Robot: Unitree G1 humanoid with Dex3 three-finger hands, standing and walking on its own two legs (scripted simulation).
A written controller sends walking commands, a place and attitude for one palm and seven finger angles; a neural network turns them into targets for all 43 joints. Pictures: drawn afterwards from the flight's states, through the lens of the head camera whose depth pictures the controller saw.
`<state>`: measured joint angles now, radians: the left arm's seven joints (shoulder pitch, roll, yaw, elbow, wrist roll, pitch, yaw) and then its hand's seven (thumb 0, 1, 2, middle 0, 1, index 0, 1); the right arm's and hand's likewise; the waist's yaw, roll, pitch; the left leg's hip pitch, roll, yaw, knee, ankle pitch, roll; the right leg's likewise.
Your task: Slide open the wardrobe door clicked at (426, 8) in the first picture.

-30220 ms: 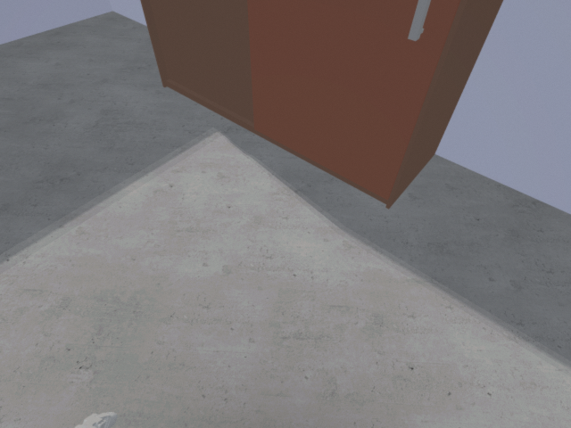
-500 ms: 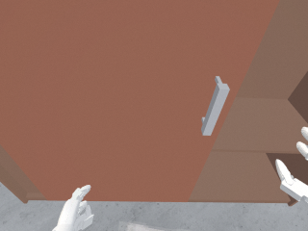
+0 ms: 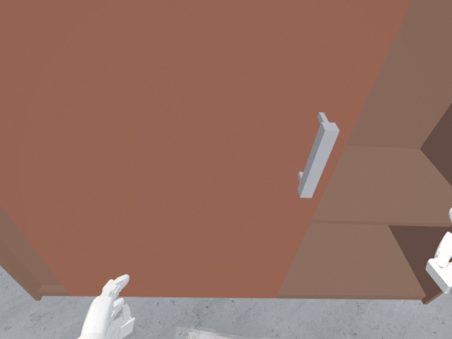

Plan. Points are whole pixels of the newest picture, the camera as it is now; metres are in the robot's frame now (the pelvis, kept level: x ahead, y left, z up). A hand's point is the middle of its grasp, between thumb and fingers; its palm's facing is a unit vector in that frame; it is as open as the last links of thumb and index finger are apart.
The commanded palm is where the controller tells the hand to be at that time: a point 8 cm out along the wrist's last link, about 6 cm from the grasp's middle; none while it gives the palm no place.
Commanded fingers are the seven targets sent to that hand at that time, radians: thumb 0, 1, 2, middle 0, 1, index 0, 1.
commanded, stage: step back with the hand held close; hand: right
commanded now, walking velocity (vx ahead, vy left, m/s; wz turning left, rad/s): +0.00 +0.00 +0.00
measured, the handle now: (313, 156) +0.46 -0.19 +0.11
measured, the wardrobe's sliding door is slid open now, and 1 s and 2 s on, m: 0.70 0.70 0.70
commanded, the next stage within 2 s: stop stepping back and stand still in 1.04 s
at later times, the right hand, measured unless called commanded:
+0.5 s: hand out of the picture +0.15 -0.30 +0.16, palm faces +0.46 +0.77 -0.44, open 7.4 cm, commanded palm +0.09 -0.33 +0.17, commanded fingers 0.00 -0.90 -0.90 0.20 0.30 0.20 0.30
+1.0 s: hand out of the picture +0.07 -0.30 +0.16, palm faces +0.51 +0.76 -0.40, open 7.4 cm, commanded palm +0.01 -0.34 +0.17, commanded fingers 0.00 -0.90 -0.90 0.20 0.30 0.20 0.30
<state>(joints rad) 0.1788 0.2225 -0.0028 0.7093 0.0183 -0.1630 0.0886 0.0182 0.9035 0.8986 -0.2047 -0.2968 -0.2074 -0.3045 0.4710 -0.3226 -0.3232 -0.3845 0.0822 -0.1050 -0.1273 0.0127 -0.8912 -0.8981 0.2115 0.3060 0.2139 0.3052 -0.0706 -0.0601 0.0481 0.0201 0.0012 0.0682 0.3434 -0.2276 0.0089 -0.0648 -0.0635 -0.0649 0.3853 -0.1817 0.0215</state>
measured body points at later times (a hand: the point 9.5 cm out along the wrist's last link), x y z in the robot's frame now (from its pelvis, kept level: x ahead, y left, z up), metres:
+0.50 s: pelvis -0.05 -0.03 -0.01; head -0.05 -0.03 +0.44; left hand +0.13 +0.20 -0.09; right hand +0.12 -0.34 +0.18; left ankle -0.01 +0.11 -0.74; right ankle +0.03 -0.13 -0.74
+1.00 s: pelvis -0.12 -0.03 -0.02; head -0.12 -0.05 +0.43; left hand +0.06 +0.20 -0.09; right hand +0.04 -0.34 +0.18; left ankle -0.01 +0.10 -0.74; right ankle +0.02 -0.13 -0.74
